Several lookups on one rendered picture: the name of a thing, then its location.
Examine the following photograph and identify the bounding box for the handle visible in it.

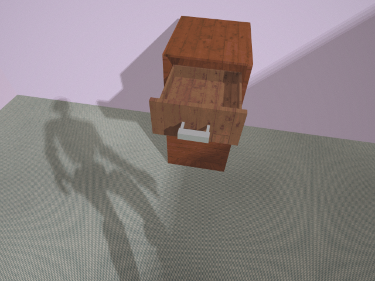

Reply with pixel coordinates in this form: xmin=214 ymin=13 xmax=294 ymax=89
xmin=178 ymin=122 xmax=210 ymax=143

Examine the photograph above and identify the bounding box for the cabinet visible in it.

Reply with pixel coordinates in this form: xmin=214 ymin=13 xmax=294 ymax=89
xmin=162 ymin=16 xmax=253 ymax=172

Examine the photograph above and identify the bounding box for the drawer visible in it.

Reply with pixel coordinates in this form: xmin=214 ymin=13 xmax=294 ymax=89
xmin=149 ymin=64 xmax=247 ymax=146

